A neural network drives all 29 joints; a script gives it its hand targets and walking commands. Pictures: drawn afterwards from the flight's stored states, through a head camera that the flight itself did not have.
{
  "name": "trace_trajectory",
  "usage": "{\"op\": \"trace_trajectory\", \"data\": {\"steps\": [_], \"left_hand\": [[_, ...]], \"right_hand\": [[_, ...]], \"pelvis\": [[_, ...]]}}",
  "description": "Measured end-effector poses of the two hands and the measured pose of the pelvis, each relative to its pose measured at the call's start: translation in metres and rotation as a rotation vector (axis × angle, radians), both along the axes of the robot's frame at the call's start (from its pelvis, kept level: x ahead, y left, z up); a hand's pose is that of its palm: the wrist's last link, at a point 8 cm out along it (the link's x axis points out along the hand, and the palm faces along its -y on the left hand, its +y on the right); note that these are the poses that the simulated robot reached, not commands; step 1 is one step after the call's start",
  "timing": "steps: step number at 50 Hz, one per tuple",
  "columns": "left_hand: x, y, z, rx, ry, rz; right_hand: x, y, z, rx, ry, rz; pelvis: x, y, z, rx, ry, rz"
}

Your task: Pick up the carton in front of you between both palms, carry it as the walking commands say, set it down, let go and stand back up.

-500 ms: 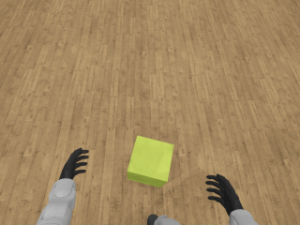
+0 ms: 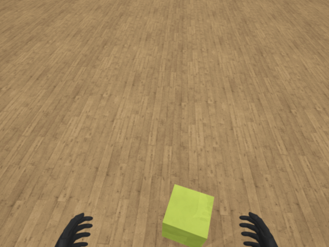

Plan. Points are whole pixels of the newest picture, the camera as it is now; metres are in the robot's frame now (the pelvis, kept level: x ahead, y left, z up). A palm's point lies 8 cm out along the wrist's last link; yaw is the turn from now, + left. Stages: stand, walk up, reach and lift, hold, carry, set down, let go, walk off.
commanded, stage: let go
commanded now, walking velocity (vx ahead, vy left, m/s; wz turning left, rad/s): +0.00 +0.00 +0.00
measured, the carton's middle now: (186, 217) +0.41 -0.12 -0.65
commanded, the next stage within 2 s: stand in 0.24 s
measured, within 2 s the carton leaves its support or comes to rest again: neither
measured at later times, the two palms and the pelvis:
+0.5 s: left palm out of the picture +0.11 +0.27 -0.07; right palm out of the picture +0.14 -0.31 -0.10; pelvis +0.00 -0.03 -0.01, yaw +2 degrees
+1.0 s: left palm out of the picture +0.11 +0.26 -0.09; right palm out of the picture +0.14 -0.32 -0.10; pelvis +0.01 -0.04 +0.00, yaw +3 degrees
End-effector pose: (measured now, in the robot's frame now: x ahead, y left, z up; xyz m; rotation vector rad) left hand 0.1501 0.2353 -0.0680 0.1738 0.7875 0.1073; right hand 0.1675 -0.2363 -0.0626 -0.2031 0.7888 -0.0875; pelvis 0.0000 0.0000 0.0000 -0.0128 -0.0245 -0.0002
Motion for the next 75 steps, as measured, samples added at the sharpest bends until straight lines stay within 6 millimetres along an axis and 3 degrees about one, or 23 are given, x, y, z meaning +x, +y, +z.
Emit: {"op": "trace_trajectory", "data": {"steps": [13, 21, 26, 43, 75], "left_hand": [[-0.005, -0.026, 0.0, 0.016, 0.001, -0.023], [-0.035, 0.018, -0.007, 0.19, 0.123, 0.035], [-0.041, 0.032, -0.006, 0.224, 0.163, 0.073], [-0.034, 0.022, -0.017, 0.189, 0.216, 0.109], [-0.074, 0.037, -0.021, 0.195, 0.305, 0.129]], "right_hand": [[-0.018, -0.029, -0.001, -0.036, 0.024, -0.021], [-0.03, -0.064, -0.028, -0.108, 0.068, 0.003], [-0.031, -0.074, -0.039, -0.121, 0.122, 0.017], [-0.015, -0.082, -0.042, -0.147, 0.168, 0.021], [-0.069, -0.097, -0.044, -0.173, 0.287, -0.016]], "pelvis": [[-0.013, -0.023, -0.002, 0.007, -0.049, 0.003], [-0.008, -0.031, -0.006, 0.008, 0.02, 0.021], [0.0, -0.034, -0.006, 0.011, 0.032, 0.029], [0.014, -0.039, -0.002, 0.01, 0.024, 0.043], [-0.007, -0.037, 0.005, 0.015, -0.014, 0.038]]}}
